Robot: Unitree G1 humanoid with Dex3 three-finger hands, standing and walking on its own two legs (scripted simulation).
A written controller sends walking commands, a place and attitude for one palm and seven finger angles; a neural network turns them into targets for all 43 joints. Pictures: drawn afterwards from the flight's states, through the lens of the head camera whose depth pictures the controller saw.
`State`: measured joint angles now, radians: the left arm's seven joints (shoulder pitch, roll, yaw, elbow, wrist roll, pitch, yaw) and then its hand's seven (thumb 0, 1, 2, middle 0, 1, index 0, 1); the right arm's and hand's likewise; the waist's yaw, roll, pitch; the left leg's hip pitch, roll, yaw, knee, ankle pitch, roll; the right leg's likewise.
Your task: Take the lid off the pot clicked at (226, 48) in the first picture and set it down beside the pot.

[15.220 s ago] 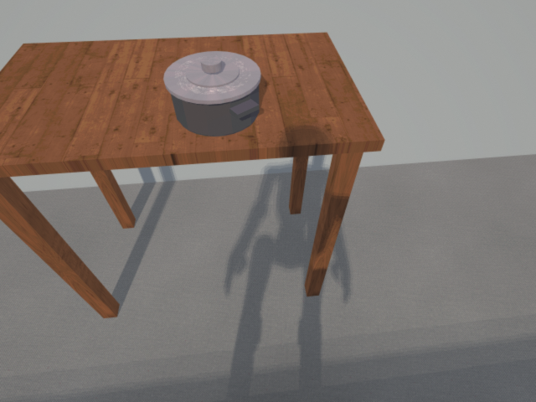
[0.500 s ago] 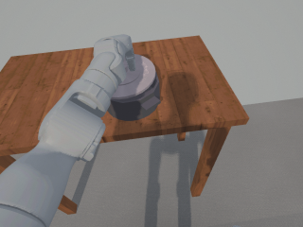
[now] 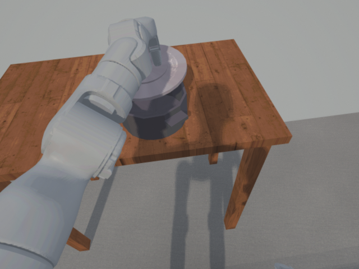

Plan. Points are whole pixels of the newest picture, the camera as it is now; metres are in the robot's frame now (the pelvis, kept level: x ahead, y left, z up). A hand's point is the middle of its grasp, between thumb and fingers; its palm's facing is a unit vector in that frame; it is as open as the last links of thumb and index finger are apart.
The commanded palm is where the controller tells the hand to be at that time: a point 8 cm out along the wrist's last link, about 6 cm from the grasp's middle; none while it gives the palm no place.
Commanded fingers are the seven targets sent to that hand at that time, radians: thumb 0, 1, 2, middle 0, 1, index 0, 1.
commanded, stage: lift the lid straight up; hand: left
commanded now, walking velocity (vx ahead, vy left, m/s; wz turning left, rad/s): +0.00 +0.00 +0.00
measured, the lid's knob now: (142, 61) +0.52 +0.05 +0.21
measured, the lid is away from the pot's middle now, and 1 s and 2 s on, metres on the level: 0.00 0.01 0.11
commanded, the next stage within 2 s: move the lid sideways beside the pot in 0.96 s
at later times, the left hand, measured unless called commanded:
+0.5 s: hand (141, 38) +0.48 +0.04 +0.28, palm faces -0.22 -0.14 -0.96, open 6.0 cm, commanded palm +0.47 +0.05 +0.34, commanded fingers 0.00 0.69 1.01 -0.76 -1.14 -0.96 -1.12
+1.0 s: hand (130, 28) +0.48 +0.05 +0.30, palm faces -0.20 -0.17 -0.97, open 6.0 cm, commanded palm +0.47 +0.05 +0.36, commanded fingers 0.00 0.69 1.01 -0.76 -1.14 -0.96 -1.12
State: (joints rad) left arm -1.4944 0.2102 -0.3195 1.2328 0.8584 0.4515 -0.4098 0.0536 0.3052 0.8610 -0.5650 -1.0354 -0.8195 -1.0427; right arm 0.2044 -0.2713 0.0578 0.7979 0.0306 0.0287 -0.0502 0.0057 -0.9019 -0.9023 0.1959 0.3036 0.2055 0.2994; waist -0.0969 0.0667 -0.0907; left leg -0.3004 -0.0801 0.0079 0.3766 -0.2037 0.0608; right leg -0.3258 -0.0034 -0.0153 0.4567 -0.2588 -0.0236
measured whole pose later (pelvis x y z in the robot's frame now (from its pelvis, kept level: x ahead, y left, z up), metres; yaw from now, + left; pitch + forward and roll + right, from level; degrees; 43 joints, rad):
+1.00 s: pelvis +0.00 +0.00 +0.00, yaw +0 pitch +8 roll +1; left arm -1.66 0.25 -0.31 1.27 0.89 0.56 -0.47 0.06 0.31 0.86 -0.56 -1.03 -0.84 -1.06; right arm 0.20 -0.29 0.07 0.79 0.04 0.05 -0.04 0.01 -0.90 -0.90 0.20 0.30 0.20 0.30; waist -0.09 0.07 -0.11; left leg -0.31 -0.07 0.01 0.37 -0.20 0.06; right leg -0.33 0.00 -0.02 0.45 -0.26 -0.03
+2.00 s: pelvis +0.00 +0.01 +0.00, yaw +1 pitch +8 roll +1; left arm -1.49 0.44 -0.34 1.05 0.95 0.40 -0.55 0.07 0.31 0.86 -0.56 -1.02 -0.85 -1.07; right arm 0.20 -0.28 0.05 0.74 0.05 0.07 -0.04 0.01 -0.90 -0.90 0.20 0.30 0.21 0.30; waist -0.06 0.06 -0.11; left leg -0.32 -0.09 -0.01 0.40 -0.21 0.07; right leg -0.32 -0.01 -0.03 0.45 -0.26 -0.02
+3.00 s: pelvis +0.00 +0.01 +0.00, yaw +2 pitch +9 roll -1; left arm -1.42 0.70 -0.25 1.04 0.99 0.30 -0.58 0.07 0.32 0.86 -0.56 -1.02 -0.85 -1.08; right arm 0.21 -0.29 0.05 0.71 0.07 0.13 -0.05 0.01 -0.90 -0.90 0.20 0.30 0.21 0.30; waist -0.08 0.05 -0.08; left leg -0.36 -0.08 -0.02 0.45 -0.24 0.07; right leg -0.34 0.00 -0.04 0.44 -0.26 -0.01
